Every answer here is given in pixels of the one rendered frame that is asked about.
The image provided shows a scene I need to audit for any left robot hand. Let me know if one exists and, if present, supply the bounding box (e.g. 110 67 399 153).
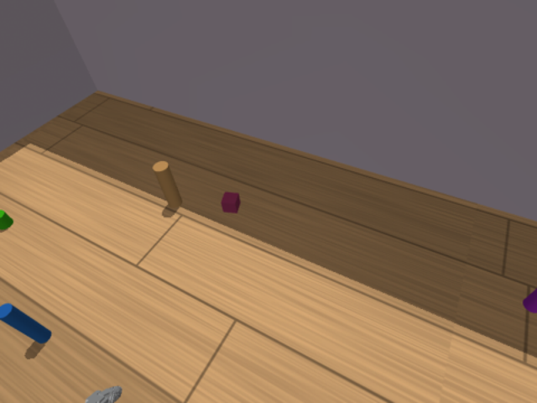
86 386 122 403

